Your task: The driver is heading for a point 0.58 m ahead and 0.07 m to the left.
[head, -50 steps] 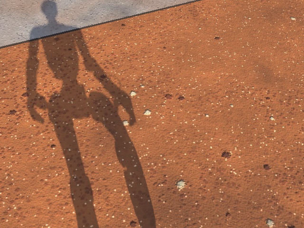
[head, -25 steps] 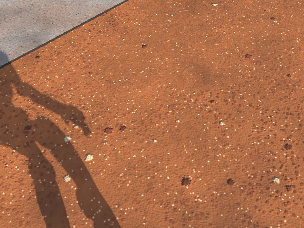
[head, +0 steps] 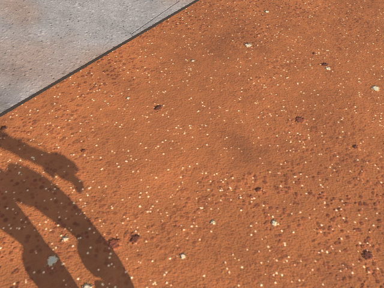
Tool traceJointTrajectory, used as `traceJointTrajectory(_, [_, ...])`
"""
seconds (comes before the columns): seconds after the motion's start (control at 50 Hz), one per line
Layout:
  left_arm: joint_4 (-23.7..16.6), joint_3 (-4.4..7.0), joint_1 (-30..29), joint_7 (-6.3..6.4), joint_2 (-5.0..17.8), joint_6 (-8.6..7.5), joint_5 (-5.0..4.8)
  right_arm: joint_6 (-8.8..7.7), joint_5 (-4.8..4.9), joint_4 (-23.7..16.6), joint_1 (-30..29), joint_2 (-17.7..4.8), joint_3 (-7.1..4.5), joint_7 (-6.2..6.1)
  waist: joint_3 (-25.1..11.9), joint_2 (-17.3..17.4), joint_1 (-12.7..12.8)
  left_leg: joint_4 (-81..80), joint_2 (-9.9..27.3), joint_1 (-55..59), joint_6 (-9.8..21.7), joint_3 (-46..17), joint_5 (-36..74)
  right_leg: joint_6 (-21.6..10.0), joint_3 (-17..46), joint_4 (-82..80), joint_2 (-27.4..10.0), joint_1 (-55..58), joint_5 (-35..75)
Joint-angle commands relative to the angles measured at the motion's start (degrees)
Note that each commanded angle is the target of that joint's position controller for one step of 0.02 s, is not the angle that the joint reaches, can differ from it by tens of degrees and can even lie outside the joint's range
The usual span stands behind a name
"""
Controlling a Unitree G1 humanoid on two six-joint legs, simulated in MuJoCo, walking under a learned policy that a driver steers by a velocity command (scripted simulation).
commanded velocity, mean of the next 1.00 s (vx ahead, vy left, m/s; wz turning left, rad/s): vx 0.44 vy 0.00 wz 0.09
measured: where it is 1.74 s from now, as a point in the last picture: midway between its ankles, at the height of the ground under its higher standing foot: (211, 259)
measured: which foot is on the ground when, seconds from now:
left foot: down 0.00-0.40, up 0.42-0.88, down 0.90-1.00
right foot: up 0.00-0.36, down 0.38-0.90, up 0.92-1.00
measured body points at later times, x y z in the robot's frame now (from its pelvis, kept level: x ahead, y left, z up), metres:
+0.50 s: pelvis +0.27 -0.05 +0.00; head +0.29 -0.06 +0.45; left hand +0.40 +0.21 -0.11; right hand +0.28 -0.31 -0.15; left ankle +0.15 +0.07 -0.65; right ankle +0.32 -0.12 -0.74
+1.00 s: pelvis +0.50 -0.01 -0.01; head +0.54 +0.00 +0.44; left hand +0.45 +0.22 -0.16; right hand +0.67 -0.23 -0.14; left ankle +0.58 +0.06 -0.74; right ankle +0.37 -0.14 -0.66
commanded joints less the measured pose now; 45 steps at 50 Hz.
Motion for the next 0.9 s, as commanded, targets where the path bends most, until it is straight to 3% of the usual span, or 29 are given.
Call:
traceJointTrajectory(0.02, [-2.15, 0.55, 3.52, -0.87, 3.36, 0.60, 0.74, -1.80, 0.64, -0.25, 4.41, -4.98, -0.97, 0.09, -2.41, 6.20, 0.36, -15.25, 15.12, 7.57, 7.57, -16.70, 11.48, 1.30, 0.54, -0.81, -4.58, -8.50, 2.61])
traceJointTrajectory(0.06, [-3.12, 0.26, 0.02, -1.24, 2.82, 0.94, 0.86, -2.23, 0.98, 1.04, 6.11, -6.01, -1.25, 0.17, -1.07, 5.97, 0.20, -17.41, 14.67, 7.81, 8.10, -14.20, 12.07, 2.32, -0.97, -3.77, -6.08, -12.14, 5.43])
traceJointTrajectory(0.12, [-5.63, -0.27, -8.19, -1.49, 2.26, 0.95, 0.68, -2.06, 1.06, 2.68, 8.73, -5.70, -1.10, 0.20, 1.11, 5.59, -1.40, -19.26, 12.99, 9.25, 7.68, -10.88, 13.72, 3.80, -3.11, -12.24, -7.78, -16.70, 11.46])
traceJointTrajectory(0.2, [-7.79, -1.28, -16.30, -1.71, 0.76, 0.58, 0.19, -2.06, 1.06, 4.47, 11.89, -6.39, -1.18, 0.16, 1.44, 5.87, -3.55, -18.41, 11.92, 10.91, 6.26, -7.46, 18.43, 4.08, -5.66, -25.29, -6.64, -13.63, 18.03])
traceJointTrajectory(0.26, [-8.83, -1.26, -19.87, -1.49, 1.50, 0.38, 0.01, -1.81, 0.71, 5.75, 13.98, -6.86, -1.19, -0.16, 1.75, 6.04, -4.43, -16.54, 13.82, 14.90, 6.00, -7.71, 21.50, 2.96, -6.24, -30.20, -5.54, -12.21, 17.73])
traceJointTrajectory(0.32, [-8.95, -0.77, -19.10, -1.11, 2.69, -0.05, 0.15, -1.38, 0.34, 6.51, 13.28, -7.70, -1.38, -0.73, 1.53, 6.30, -2.95, -12.26, 15.91, 18.92, 5.23, -7.96, 29.20, 0.61, -6.29, -33.67, -4.09, -8.76, 12.28])
traceJointTrajectory(0.34, [-7.92, -0.38, -15.80, -0.82, 3.29, -0.32, 0.28, -1.23, 0.25, 6.61, 12.49, -8.11, -1.46, -0.88, -0.08, 6.45, -1.27, -7.99, 15.71, 19.45, 4.53, -7.35, 36.11, -0.38, -6.76, -35.25, -2.58, -4.09, 10.07])
traceJointTrajectory(0.36, [-5.47, 0.19, -8.73, -0.42, 3.97, -0.80, 0.58, -0.93, 0.39, 6.77, 11.76, -8.23, -1.45, -0.91, -3.69, 5.31, 1.99, 0.49, 14.09, 18.62, 3.60, -5.64, 40.72, -1.71, -7.68, -38.93, -0.78, 4.66, 10.75])
traceJointTrajectory(0.38, [-2.40, 1.19, 0.89, 0.20, 6.41, -1.45, 1.48, -0.87, 0.58, 6.32, 11.75, -7.21, -1.03, -0.91, -9.61, 3.18, 5.46, 12.29, 11.57, 11.87, 2.44, -3.67, 34.39, -3.82, -4.31, -39.59, -3.78, 18.39, 10.72])
traceJointTrajectory(0.4, [-1.61, 2.69, 8.68, 0.96, 12.08, -1.66, 2.79, -1.04, 2.07, 3.48, 13.80, -2.66, 0.26, -0.54, -17.81, -6.55, 6.50, 32.23, 5.63, -4.83, -0.01, 0.06, 10.88, -8.72, 17.17, -41.89, -19.96, 34.78, 2.99])
traceJointTrajectory(0.42, [-0.87, 3.36, 8.47, 0.61, 13.48, -0.71, 0.75, -0.87, 1.80, 3.98, 16.44, -4.03, -0.47, -0.64, -20.94, -12.71, 4.77, 44.73, -1.46, -16.30, -0.24, -3.46, -20.23, -13.25, 36.58, -49.21, -26.83, 38.00, 2.99])
traceJointTrajectory(0.44, [-1.53, 2.71, 2.91, 0.36, 10.20, -0.31, -0.63, -0.49, 0.61, 3.92, 12.44, -7.07, -1.33, -0.85, -12.04, -4.83, 2.92, 47.45, 2.58, -20.71, 0.42, -7.56, -16.84, -11.92, 29.16, -49.54, -24.05, 31.32, 1.34])
traceJointTrajectory(0.46, [-2.11, 1.80, -1.33, 0.17, 6.57, -0.59, -0.80, -0.81, 0.52, 3.19, 9.01, -5.73, -1.00, -0.41, -5.90, -1.87, 1.76, 45.40, 4.70, -20.77, 0.46, -7.59, -12.30, -10.85, 21.93, -51.36, -21.58, 23.56, 3.79])
traceJointTrajectory(0.48, [-1.98, 1.20, -3.59, 0.11, 4.36, -0.95, -0.59, -0.74, 0.64, 3.20, 7.95, -4.53, -0.82, -0.15, -2.90, -1.08, -0.05, 41.49, 6.71, -18.57, 0.32, -7.23, -9.39, -8.63, 16.48, -53.73, -18.52, 18.03, 6.69])
traceJointTrajectory(0.5, [-1.25, 0.86, -4.04, 0.29, 3.26, -1.37, -0.79, -0.10, -0.24, 3.28, 7.99, -4.25, -0.82, 0.12, -1.46, -2.27, -1.50, 38.77, 7.82, -16.18, -0.35, -7.00, -8.16, -7.21, 12.80, -55.07, -16.33, 14.27, 10.21])
traceJointTrajectory(0.56, [0.42, 0.98, -1.96, 0.52, 3.69, -2.92, -0.74, 1.63, -0.47, 4.34, 8.94, -2.80, -0.64, 1.06, -1.62, -1.73, -2.81, 37.51, 7.52, -14.35, -1.63, -6.99, -4.88, -6.43, 5.86, -57.92, -15.01, 11.94, 16.65])
traceJointTrajectory(0.6, [1.42, 1.24, -0.40, 0.57, 4.47, -3.43, -0.81, 2.13, -0.30, 3.22, 4.99, -2.85, -0.77, 1.33, 0.20, -1.31, -2.43, 35.46, 8.03, -18.52, -2.23, -7.45, -0.78, -6.01, 2.49, -59.93, -14.80, 12.52, 16.71])
traceJointTrajectory(0.66, [2.60, 1.00, 1.98, 0.67, 3.82, -3.42, -0.76, 2.27, -0.12, 1.48, -0.72, -2.76, -0.81, 1.43, 1.90, -0.79, -1.29, 30.33, 7.81, -23.39, -2.88, -7.49, 5.02, -4.96, -1.88, -60.63, -14.11, 14.79, 19.63])
traceJointTrajectory(0.72, [3.33, 0.74, 2.92, 0.91, 3.63, -3.50, -0.85, 1.95, -0.12, -0.17, -5.77, -1.65, -0.19, 1.71, 2.64, -0.99, -0.32, 22.01, 7.23, -22.71, -2.86, -4.78, 10.49, -3.64, -6.46, -60.22, -13.18, 16.30, 24.26])
traceJointTrajectory(0.8, [6.58, 0.00, 7.60, 1.65, 2.96, -3.00, -0.80, 1.16, -0.64, -1.60, -10.44, 0.68, 1.13, 1.36, 3.20, -1.37, 1.29, 10.53, 4.06, -16.55, -1.61, 1.28, 10.93, -2.81, -10.74, -53.84, -13.12, 19.92, 48.76])
traceJointTrajectory(0.86, [7.61, 0.20, 6.42, 2.34, 4.58, -2.38, -0.69, 0.34, -1.06, 0.84, -3.75, -0.98, 0.72, 0.44, -0.58, -4.35, -1.57, 7.21, 0.31, -8.95, 1.13, 2.18, 5.42, -2.26, -10.41, -43.79, -13.86, 24.27, 63.46])
traceJointTrajectory(0.88, [7.74, 0.28, 5.64, 2.48, 4.94, -2.07, -0.81, -0.26, -1.29, 2.91, 1.76, -2.22, 0.20, 0.06, -3.22, -3.98, -3.79, 3.94, -0.91, -3.80, 2.28, 1.79, 6.10, -1.86, -10.15, -36.91, -13.35, 24.96, 63.29])
traceJointTrajectory(0.9, [7.77, 0.29, 4.81, 2.46, 5.27, -1.79, -1.52, -1.19, -1.99, 4.92, 7.45, -3.37, -0.27, -0.27, -5.99, -2.07, -6.99, -3.05, 0.47, 5.06, 3.47, 0.31, 16.54, -0.59, -11.28, -27.63, -11.68, 21.68, 55.43])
